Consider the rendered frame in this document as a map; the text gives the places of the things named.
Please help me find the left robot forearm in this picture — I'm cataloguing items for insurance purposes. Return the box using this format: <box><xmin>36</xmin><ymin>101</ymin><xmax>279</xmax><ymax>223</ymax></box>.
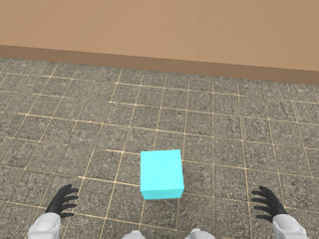
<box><xmin>27</xmin><ymin>212</ymin><xmax>61</xmax><ymax>239</ymax></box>

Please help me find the right robot hand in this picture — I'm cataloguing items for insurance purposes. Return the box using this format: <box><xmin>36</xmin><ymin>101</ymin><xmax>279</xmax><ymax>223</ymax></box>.
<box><xmin>251</xmin><ymin>185</ymin><xmax>288</xmax><ymax>223</ymax></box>

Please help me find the robot shin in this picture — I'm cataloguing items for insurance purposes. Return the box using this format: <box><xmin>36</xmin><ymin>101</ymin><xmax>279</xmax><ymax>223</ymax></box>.
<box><xmin>190</xmin><ymin>228</ymin><xmax>201</xmax><ymax>233</ymax></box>
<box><xmin>131</xmin><ymin>230</ymin><xmax>142</xmax><ymax>235</ymax></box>

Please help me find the right robot forearm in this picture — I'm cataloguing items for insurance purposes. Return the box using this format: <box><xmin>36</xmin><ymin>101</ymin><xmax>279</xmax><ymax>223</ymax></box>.
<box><xmin>272</xmin><ymin>214</ymin><xmax>309</xmax><ymax>239</ymax></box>

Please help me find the left robot hand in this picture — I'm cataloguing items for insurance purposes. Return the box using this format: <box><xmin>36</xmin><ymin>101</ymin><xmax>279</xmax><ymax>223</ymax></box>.
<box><xmin>45</xmin><ymin>183</ymin><xmax>79</xmax><ymax>219</ymax></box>

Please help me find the robot left shin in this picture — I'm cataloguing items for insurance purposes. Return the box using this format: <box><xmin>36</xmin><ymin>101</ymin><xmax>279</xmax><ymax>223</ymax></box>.
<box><xmin>131</xmin><ymin>230</ymin><xmax>142</xmax><ymax>235</ymax></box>

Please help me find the carton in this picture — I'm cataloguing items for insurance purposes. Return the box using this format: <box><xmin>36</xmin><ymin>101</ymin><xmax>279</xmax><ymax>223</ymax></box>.
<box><xmin>140</xmin><ymin>149</ymin><xmax>184</xmax><ymax>200</ymax></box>

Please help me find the robot right shin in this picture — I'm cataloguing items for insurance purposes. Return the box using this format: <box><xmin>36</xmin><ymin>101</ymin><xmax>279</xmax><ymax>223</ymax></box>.
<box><xmin>190</xmin><ymin>228</ymin><xmax>201</xmax><ymax>233</ymax></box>

